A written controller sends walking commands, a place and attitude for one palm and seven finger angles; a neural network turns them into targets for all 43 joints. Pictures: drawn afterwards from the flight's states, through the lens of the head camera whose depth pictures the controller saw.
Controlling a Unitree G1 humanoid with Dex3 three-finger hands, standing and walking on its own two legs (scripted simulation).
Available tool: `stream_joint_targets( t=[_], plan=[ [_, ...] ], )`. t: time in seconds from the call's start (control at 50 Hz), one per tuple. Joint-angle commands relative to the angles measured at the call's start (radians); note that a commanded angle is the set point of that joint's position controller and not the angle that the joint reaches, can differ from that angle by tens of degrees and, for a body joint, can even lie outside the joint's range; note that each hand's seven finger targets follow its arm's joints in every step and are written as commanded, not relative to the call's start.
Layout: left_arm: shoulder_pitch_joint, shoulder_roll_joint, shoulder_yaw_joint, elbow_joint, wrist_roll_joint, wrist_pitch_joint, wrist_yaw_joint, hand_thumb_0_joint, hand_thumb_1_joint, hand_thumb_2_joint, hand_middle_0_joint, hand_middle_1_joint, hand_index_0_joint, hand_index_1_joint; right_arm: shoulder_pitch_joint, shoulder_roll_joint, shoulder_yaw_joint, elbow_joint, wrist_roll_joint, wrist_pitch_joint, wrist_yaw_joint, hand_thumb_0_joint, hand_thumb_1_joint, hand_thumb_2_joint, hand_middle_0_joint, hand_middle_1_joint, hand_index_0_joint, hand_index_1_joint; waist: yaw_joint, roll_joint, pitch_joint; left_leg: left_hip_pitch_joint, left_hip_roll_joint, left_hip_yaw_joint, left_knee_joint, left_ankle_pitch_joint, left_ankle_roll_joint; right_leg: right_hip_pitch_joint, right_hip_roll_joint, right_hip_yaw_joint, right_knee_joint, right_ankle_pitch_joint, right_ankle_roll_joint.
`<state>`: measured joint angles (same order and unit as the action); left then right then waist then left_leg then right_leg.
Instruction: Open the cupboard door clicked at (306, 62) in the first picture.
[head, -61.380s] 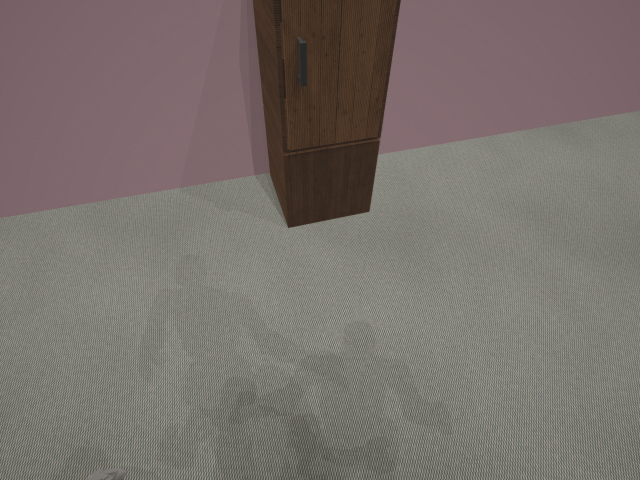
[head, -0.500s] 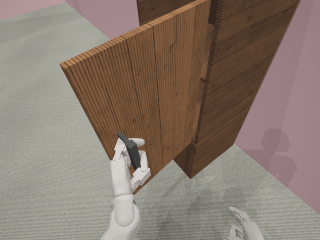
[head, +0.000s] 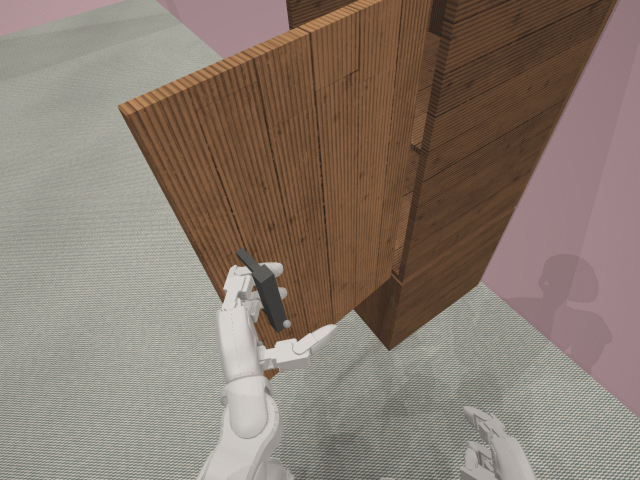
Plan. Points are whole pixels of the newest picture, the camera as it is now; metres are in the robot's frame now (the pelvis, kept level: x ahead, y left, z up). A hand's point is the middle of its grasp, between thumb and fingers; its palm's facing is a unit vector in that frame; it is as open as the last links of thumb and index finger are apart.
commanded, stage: open thumb and fingers to let go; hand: left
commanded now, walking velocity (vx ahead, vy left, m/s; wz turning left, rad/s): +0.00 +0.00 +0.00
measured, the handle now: (262, 291) +0.34 +0.09 +0.05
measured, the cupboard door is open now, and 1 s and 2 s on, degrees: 96 99 99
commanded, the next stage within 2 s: slide the hand sideways off the handle in 0.38 s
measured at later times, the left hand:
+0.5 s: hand (285, 322) +0.30 +0.05 +0.05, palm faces +0.20 -0.98 -0.03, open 15.2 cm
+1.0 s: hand (262, 371) +0.24 +0.07 +0.05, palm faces -0.17 -0.98 +0.02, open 16.3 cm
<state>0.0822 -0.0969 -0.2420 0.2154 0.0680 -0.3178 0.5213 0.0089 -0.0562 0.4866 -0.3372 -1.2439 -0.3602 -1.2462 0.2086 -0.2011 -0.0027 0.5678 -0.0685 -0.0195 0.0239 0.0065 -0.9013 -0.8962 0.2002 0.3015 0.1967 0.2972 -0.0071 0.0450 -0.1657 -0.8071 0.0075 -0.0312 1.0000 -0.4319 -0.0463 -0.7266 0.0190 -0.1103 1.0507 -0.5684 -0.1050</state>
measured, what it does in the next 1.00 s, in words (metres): shifts its weight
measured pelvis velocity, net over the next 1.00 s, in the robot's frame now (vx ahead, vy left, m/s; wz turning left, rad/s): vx -0.01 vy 0.05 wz -0.05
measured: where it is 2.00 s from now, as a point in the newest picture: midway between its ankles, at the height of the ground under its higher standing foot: outside the picture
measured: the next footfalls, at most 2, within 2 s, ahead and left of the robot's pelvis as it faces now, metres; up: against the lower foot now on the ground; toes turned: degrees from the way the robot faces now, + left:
none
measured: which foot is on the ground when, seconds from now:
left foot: down 0.00-1.00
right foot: down 0.00-1.00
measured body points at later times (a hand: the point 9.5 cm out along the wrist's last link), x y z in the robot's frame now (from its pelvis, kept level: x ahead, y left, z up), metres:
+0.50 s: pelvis -0.01 +0.03 +0.00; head +0.03 +0.00 +0.45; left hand +0.28 +0.11 +0.05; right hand +0.16 -0.19 -0.11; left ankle +0.03 +0.16 -0.67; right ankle -0.03 -0.05 -0.67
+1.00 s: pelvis -0.01 +0.05 -0.01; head +0.03 +0.04 +0.44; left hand +0.24 +0.13 +0.05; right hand +0.15 -0.17 -0.10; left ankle +0.03 +0.16 -0.67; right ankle -0.03 -0.05 -0.67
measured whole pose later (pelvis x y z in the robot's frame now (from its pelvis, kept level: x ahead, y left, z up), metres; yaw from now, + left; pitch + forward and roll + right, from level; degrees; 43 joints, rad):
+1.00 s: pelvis -0.01 +0.05 -0.01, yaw -3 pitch +12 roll -1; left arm 0.23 0.02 -0.31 0.02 0.01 -0.33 0.13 -0.01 -0.50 0.30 -0.16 -0.30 -0.16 -0.30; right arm 0.26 -0.21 0.02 0.43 -0.01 0.03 0.03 0.01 -0.90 -0.90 0.20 0.30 0.20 0.30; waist -0.01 0.05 -0.14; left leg -0.84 0.00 0.02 1.10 -0.47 0.02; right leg -0.75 0.01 -0.06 1.10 -0.56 -0.04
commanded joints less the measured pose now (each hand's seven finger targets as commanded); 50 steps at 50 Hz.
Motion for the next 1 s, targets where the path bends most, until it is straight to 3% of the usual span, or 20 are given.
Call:
stream_joint_targets(
  t=[0.0, 0.14, 0.34, 0.42, 0.46, 0.48, 0.5, 0.52, 0.54, 0.58, 0.62, 0.64, 0.68, 0.7, 0.78, 0.8, 0.9, 0.94, 0.98],
  plan=[
    [-0.212, -0.094, -0.008, -0.205, 0.016, -0.066, 0.016, 0.000, -0.500, 0.300, -0.292, -1.150, -0.292, -1.150, -0.062, -0.065, -0.026, -0.147, 0.007, -0.049, -0.011, 0.000, -0.900, -0.900, 0.200, 0.300, 0.200, 0.300, -0.025, -0.170, -0.223, 0.109, -0.034, -0.002, -0.020, 0.157, 0.057, 0.152, -0.085, 0.200, -0.244, 0.523, 0.128],
    [-0.191, -0.117, -0.020, -0.194, 0.018, -0.055, 0.031, 0.000, -0.500, 0.300, -0.233, -0.800, -0.233, -0.800, -0.064, -0.064, -0.026, -0.155, 0.008, -0.049, -0.008, 0.000, -0.900, -0.900, 0.200, 0.300, 0.200, 0.300, -0.013, -0.145, -0.242, 0.145, -0.031, 0.006, -0.038, 0.175, 0.058, 0.133, -0.062, 0.150, -0.222, 0.497, 0.113],
    [-0.267, -0.129, -0.015, -0.152, 0.017, -0.036, 0.062, 0.000, -0.500, 0.300, -0.150, -0.300, -0.150, -0.300, -0.090, -0.062, -0.017, -0.150, 0.007, -0.051, -0.004, 0.000, -0.900, -0.900, 0.200, 0.300, 0.200, 0.300, -0.014, -0.129, -0.205, 0.159, -0.028, 0.005, -0.047, 0.143, 0.060, 0.072, -0.041, 0.119, -0.227, 0.363, 0.098],
    [-0.303, -0.138, -0.008, -0.148, 0.013, -0.026, 0.074, 0.000, -0.500, 0.300, -0.150, -0.300, -0.150, -0.300, -0.096, -0.060, -0.016, -0.147, 0.006, -0.047, -0.003, 0.000, -0.900, -0.900, 0.200, 0.300, 0.200, 0.300, -0.007, -0.115, -0.225, 0.168, -0.029, 0.007, -0.051, 0.149, 0.060, 0.074, -0.035, 0.110, -0.220, 0.345, 0.093],
    [-0.272, -0.147, -0.012, -0.130, 0.011, -0.020, 0.070, 0.000, -0.500, 0.300, -0.150, -0.300, -0.150, -0.300, -0.096, -0.058, -0.015, -0.149, 0.006, -0.046, -0.001, 0.000, -0.900, -0.900, 0.200, 0.300, 0.200, 0.300, -0.006, -0.137, -0.217, 0.166, -0.028, 0.007, -0.053, 0.151, 0.059, 0.075, -0.032, 0.104, -0.219, 0.353, 0.094],
    [-0.284, -0.019, -0.234, -0.170, 0.127, -0.066, -0.152, 0.000, -0.500, 0.300, -0.150, -0.300, -0.150, -0.300, -0.022, -0.108, -0.018, -0.129, 0.017, -0.031, 0.009, 0.000, -0.900, -0.900, 0.200, 0.300, 0.200, 0.300, -0.110, -0.174, -0.147, 0.160, -0.030, 0.011, -0.036, 0.168, 0.080, 0.026, -0.034, 0.132, -0.198, 0.453, 0.098],
    [-0.346, 0.048, -0.158, -0.241, 0.087, -0.116, -0.277, 0.000, -0.500, 0.300, -0.150, -0.300, -0.150, -0.300, -0.013, -0.101, -0.036, -0.159, 0.025, -0.025, 0.006, 0.000, -0.900, -0.900, 0.200, 0.300, 0.200, 0.300, -0.073, -0.110, -0.246, 0.167, -0.037, 0.009, -0.023, 0.204, 0.084, 0.075, -0.043, 0.134, -0.168, 0.502, 0.084],
    [-0.323, 0.061, -0.166, -0.271, 0.061, -0.147, -0.370, 0.000, -0.500, 0.300, -0.150, -0.300, -0.150, -0.300, -0.023, -0.101, -0.036, -0.175, 0.032, -0.028, 0.002, 0.000, -0.900, -0.900, 0.200, 0.300, 0.200, 0.300, -0.065, -0.065, -0.294, 0.195, -0.035, 0.010, -0.012, 0.221, 0.084, 0.088, -0.049, 0.147, -0.154, 0.547, 0.086],
    [-0.277, 0.057, -0.167, -0.282, 0.017, -0.161, -0.447, 0.000, -0.500, 0.300, -0.150, -0.300, -0.150, -0.300, -0.014, -0.098, -0.034, -0.193, 0.042, -0.031, 0.001, 0.000, -0.900, -0.900, 0.200, 0.300, 0.200, 0.300, -0.064, -0.059, -0.303, 0.210, -0.034, 0.007, -0.012, 0.228, 0.085, 0.099, -0.049, 0.145, -0.152, 0.561, 0.087],
    [-0.186, 0.033, -0.131, -0.275, -0.087, -0.148, -0.518, 0.000, -0.500, 0.300, -0.150, -0.300, -0.150, -0.300, -0.026, -0.094, -0.027, -0.229, 0.063, -0.034, -0.006, 0.000, -0.900, -0.900, 0.200, 0.300, 0.200, 0.300, -0.050, -0.092, -0.258, 0.210, -0.028, 0.006, -0.031, 0.184, 0.080, 0.091, -0.038, 0.134, -0.180, 0.473, 0.089],
    [-0.196, 0.002, -0.106, -0.269, -0.148, -0.122, -0.506, 0.000, -0.500, 0.300, -0.150, -0.300, -0.150, -0.300, -0.036, -0.098, -0.020, -0.239, 0.072, -0.037, -0.010, 0.000, -0.900, -0.900, 0.200, 0.300, 0.200, 0.300, -0.054, -0.129, -0.183, 0.194, -0.025, 0.001, -0.047, 0.129, 0.079, 0.049, -0.025, 0.114, -0.203, 0.336, 0.086],
    [-0.162, 0.023, -0.072, -0.268, -0.154, -0.114, -0.484, 0.000, -0.500, 0.300, -0.150, -0.300, -0.150, -0.300, -0.041, -0.102, -0.022, -0.243, 0.072, -0.036, -0.012, 0.000, -0.900, -0.900, 0.200, 0.300, 0.200, 0.300, -0.038, -0.136, -0.165, 0.185, -0.023, 0.000, -0.053, 0.105, 0.076, 0.037, -0.023, 0.110, -0.208, 0.282, 0.084],
    [-0.149, 0.039, -0.052, -0.291, -0.134, -0.105, -0.433, 0.000, -0.500, 0.300, -0.150, -0.300, -0.150, -0.300, -0.042, -0.106, -0.023, -0.257, 0.067, -0.033, -0.009, 0.000, -0.900, -0.900, 0.200, 0.300, 0.200, 0.300, -0.032, -0.151, -0.167, 0.177, -0.022, -0.001, -0.054, 0.098, 0.077, 0.026, -0.020, 0.106, -0.199, 0.249, 0.082],
    [-0.127, 0.063, -0.033, -0.307, -0.115, -0.106, -0.411, 0.000, -0.500, 0.300, -0.150, -0.300, -0.150, -0.300, -0.044, -0.109, -0.024, -0.261, 0.063, -0.032, -0.007, 0.000, -0.900, -0.900, 0.200, 0.300, 0.200, 0.300, -0.015, -0.123, -0.178, 0.177, -0.023, -0.001, -0.054, 0.110, 0.076, 0.024, -0.018, 0.098, -0.180, 0.253, 0.076],
    [-0.100, 0.060, -0.069, -0.344, -0.040, -0.113, -0.366, 0.000, -0.500, 0.300, -0.150, -0.300, -0.150, -0.300, -0.034, -0.103, -0.026, -0.279, 0.056, -0.021, 0.002, 0.000, -0.900, -0.900, 0.200, 0.300, 0.200, 0.300, -0.026, -0.099, -0.178, 0.178, -0.018, -0.005, -0.043, 0.106, 0.076, -0.024, -0.014, 0.087, -0.148, 0.239, 0.070],
    [-0.081, 0.070, -0.063, -0.360, -0.032, -0.112, -0.364, 0.000, -0.500, 0.300, -0.150, -0.300, -0.150, -0.300, -0.029, -0.104, -0.029, -0.283, 0.055, -0.020, 0.003, 0.000, -0.900, -0.900, 0.200, 0.300, 0.200, 0.300, -0.015, -0.092, -0.202, 0.179, -0.019, -0.006, -0.043, 0.121, 0.075, -0.008, -0.013, 0.087, -0.140, 0.251, 0.067],
    [0.043, 0.092, -0.050, -0.411, -0.043, -0.084, -0.381, 0.000, -0.500, 0.300, -0.150, -0.300, -0.150, -0.300, -0.031, -0.105, -0.025, -0.313, 0.063, -0.008, -0.001, 0.000, -0.900, -0.900, 0.200, 0.300, 0.200, 0.300, 0.001, -0.086, -0.199, 0.190, -0.015, -0.005, -0.059, 0.129, 0.071, 0.013, -0.005, 0.081, -0.140, 0.263, 0.064],
    [0.091, 0.072, -0.069, -0.443, -0.056, -0.077, -0.389, 0.000, -0.500, 0.300, -0.150, -0.300, -0.150, -0.300, -0.030, -0.097, -0.020, -0.323, 0.066, -0.009, -0.001, 0.000, -0.900, -0.900, 0.200, 0.300, 0.200, 0.300, -0.002, -0.075, -0.179, 0.195, -0.014, -0.006, -0.063, 0.130, 0.069, 0.012, -0.004, 0.077, -0.141, 0.272, 0.065],
    [0.116, 0.088, -0.061, -0.480, -0.065, -0.076, -0.393, 0.000, -0.500, 0.300, -0.150, -0.300, -0.150, -0.300, -0.027, -0.099, -0.020, -0.329, 0.065, -0.011, -0.004, 0.000, -0.900, -0.900, 0.200, 0.300, 0.200, 0.300, -0.011, -0.101, -0.175, 0.187, -0.011, -0.007, -0.058, 0.130, 0.071, 0.012, -0.003, 0.076, -0.142, 0.278, 0.069]
  ],
)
